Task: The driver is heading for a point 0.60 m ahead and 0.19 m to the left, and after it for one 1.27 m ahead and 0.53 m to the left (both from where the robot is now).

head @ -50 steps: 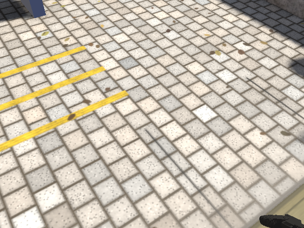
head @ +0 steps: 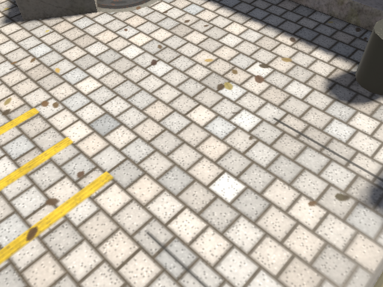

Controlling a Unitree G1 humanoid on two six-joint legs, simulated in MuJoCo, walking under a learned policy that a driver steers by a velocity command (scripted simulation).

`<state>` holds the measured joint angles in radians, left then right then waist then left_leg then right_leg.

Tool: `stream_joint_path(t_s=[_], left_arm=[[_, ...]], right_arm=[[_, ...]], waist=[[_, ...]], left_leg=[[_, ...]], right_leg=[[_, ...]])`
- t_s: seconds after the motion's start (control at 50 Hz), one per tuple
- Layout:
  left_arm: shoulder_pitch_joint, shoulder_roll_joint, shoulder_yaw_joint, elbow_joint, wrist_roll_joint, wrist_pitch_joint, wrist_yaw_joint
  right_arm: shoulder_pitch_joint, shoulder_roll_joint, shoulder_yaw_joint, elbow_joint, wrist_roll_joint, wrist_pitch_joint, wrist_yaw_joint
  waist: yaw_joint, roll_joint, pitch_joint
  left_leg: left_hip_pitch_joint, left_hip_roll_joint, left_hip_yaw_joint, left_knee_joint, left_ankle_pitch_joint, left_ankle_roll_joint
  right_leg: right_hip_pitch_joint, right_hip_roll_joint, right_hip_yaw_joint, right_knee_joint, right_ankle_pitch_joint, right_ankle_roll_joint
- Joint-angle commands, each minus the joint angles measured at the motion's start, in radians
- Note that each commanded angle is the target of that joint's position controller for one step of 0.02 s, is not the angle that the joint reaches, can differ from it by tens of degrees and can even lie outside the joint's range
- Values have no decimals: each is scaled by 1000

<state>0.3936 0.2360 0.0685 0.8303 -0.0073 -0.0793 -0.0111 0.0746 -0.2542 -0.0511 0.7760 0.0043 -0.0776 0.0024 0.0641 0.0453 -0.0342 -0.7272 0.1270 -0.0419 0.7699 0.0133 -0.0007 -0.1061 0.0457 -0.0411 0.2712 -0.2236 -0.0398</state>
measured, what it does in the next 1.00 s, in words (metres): walks ahead: left foot, then right foot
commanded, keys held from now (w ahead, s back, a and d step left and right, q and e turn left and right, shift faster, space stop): w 0.18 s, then no key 0.68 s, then q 0.14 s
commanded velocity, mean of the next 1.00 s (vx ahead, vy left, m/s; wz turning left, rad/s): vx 0.20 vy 0.00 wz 0.02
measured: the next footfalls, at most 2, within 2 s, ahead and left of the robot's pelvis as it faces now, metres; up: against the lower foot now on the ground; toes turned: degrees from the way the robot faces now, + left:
left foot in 0.16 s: +0.26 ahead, +0.16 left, +0.00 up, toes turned +3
right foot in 0.60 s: +0.36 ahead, -0.07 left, +0.00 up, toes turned +1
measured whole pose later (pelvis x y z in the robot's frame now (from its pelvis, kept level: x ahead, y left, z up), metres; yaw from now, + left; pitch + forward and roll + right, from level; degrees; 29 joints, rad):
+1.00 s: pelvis +0.27 +0.04 -0.02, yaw +3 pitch +0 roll +0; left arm 0.09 0.21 0.07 0.84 0.00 0.01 0.05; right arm 0.19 -0.24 -0.05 0.94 0.01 0.02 -0.03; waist -0.04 0.01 0.05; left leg -0.20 0.00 0.00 0.59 -0.38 0.00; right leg -0.34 -0.01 -0.04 0.58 -0.23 -0.02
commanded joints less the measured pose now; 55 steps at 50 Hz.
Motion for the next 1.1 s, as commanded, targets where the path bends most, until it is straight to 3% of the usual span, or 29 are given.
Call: stream_joint_path(t_s=[0.02,0.1,0.14,0.16,0.18,0.2,0.22,0.24,0.26,0.28,0.32,0.38,0.42,0.52,0.58,0.6,0.62,0.64,0.66,0.68,0.72,0.88,0.92,1.0,1.02,1.06,1.08,1.1], left_arm=[[-30,172,38,-60,-14,-16,5],[1,196,48,-34,-20,7,9],[-25,200,50,-34,-21,20,17],[-20,166,39,-39,-15,21,22],[0,100,16,-73,6,14,27],[76,39,-3,-79,5,-8,26],[23,138,22,-71,-6,-22,23],[-41,157,26,-84,-17,-26,22],[-81,142,23,-87,-9,-22,30],[-97,139,29,-91,2,-9,36],[-60,100,28,-83,2,21,44],[-91,64,18,-95,9,36,49],[-140,47,7,-100,11,38,47],[-248,74,10,-116,6,51,40],[-243,80,15,-113,16,48,36],[-228,106,22,-106,26,46,39],[-219,152,31,-110,32,45,45],[-244,155,30,-107,28,54,49],[-269,91,19,-110,16,63,43],[-296,63,14,-111,10,69,36],[-311,73,15,-109,14,68,30],[-303,77,20,-44,11,60,41],[-314,116,35,-44,9,67,55],[-263,149,54,-28,11,86,81],[-245,154,55,-23,12,89,85],[-275,160,53,-38,19,88,95],[-278,167,52,-45,27,82,98],[-319,182,52,-49,25,74,99]], right_arm=[[-103,-33,5,-75,12,-9,15],[-148,-62,0,-108,16,-16,36],[-23,-100,-21,-77,6,-19,35],[139,-155,-45,-27,-4,-19,27],[301,-240,-65,-4,-22,-18,18],[321,-273,-70,5,-18,-14,22],[290,-194,-50,-12,-8,-9,17],[217,-157,-38,-25,-10,-5,12],[151,-129,-29,-33,-17,-3,13],[109,-102,-22,-31,-20,-5,17],[85,-71,-13,-17,-26,-17,20],[69,-95,-17,7,-27,-18,4],[65,-104,-18,18,-22,-6,-6],[116,-120,-20,64,-16,17,-9],[98,-103,-13,77,0,30,-11],[135,-83,-7,86,-2,29,-12],[180,-60,-1,88,-25,23,-11],[284,-28,4,113,-29,20,-10],[247,-29,9,118,-28,26,-13],[192,-50,6,110,-27,39,-15],[148,-69,0,110,-25,64,-22],[148,-56,-2,154,-12,72,-28],[105,-86,-11,132,-3,77,-32],[90,-84,-21,94,6,93,-41],[96,-77,-22,85,4,99,-42],[115,-78,-30,73,2,115,-39],[101,-92,-37,60,6,124,-36],[109,-91,-41,49,11,133,-35]], waist=[[-10,-106,64],[-6,-124,71],[-83,-136,9],[-142,-103,-98],[-184,43,-256],[-148,300,-342],[-169,187,-291],[-152,123,-189],[-119,33,-140],[-87,13,-89],[-37,43,-84],[-15,38,-78],[-25,40,-81],[-74,43,-70],[-49,33,-52],[-55,-4,-61],[-92,-78,-94],[-155,-194,-131],[-128,-206,-127],[-112,-183,-84],[-97,-130,-28],[-90,-69,-36],[-78,-60,-25],[-63,-114,-58],[-59,-149,-71],[-55,-235,-85],[-38,-219,-73],[-65,-188,-56]], left_leg=[[77,-28,32,-116,41,3],[121,-55,45,-224,-93,39],[306,-106,90,-284,-135,73],[545,-93,73,-268,-102,106],[887,131,-213,-257,-88,197],[1082,283,-624,-400,-116,328],[1045,258,-597,-421,-81,308],[918,231,-422,-404,96,280],[787,185,-309,-406,250,260],[669,152,-229,-425,347,248],[549,115,-140,-465,454,236],[508,93,-51,-491,565,239],[498,63,4,-489,550,216],[550,80,-17,-473,391,210],[549,60,-37,-401,207,170],[528,19,-33,-362,106,128],[468,-47,4,-303,-39,84],[389,-102,37,-305,-255,39],[418,-106,52,-316,-315,20],[428,-109,59,-327,-306,13],[431,-105,57,-328,-282,18],[468,-84,37,-317,-159,17],[426,-89,26,-287,-128,27],[355,-117,29,-140,-162,23],[329,-127,45,-79,-229,13],[297,-132,60,158,-570,-1],[262,-108,33,299,-675,-7],[261,-66,-5,324,-680,-4]], right_leg=[[-61,-254,143,-105,163,-166],[53,-302,172,-21,186,-142],[65,-270,141,124,424,-105],[-8,-213,88,322,496,-74],[-282,-130,20,680,247,-16],[-587,13,73,942,-331,40],[-682,-38,154,1060,-327,50],[-694,-79,129,1073,-256,49],[-643,-116,107,1034,-196,53],[-592,-140,101,976,-172,55],[-474,-150,98,903,-132,57],[-438,-146,96,733,-23,72],[-384,-139,85,584,71,72],[-312,-116,82,385,132,63],[-209,-94,62,199,192,22],[-124,-118,92,146,351,1],[-11,-193,161,186,601,-29],[75,-252,216,219,606,-105],[29,-236,217,207,445,-115],[-30,-198,198,197,305,-88],[-88,-158,164,203,250,-50],[-27,-132,125,256,391,-45],[-7,-138,119,264,386,-52],[23,-238,183,214,368,-119],[32,-291,229,179,361,-150],[-11,-420,331,107,352,-230],[-45,-464,355,70,344,-261],[-92,-464,330,50,278,-241]])
Keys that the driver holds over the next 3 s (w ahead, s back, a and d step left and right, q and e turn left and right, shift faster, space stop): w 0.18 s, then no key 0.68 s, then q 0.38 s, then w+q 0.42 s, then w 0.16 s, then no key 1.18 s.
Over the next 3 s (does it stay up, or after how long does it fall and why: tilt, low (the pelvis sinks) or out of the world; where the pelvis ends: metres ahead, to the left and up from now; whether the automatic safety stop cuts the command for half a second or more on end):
stays up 0.58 0.19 -0.01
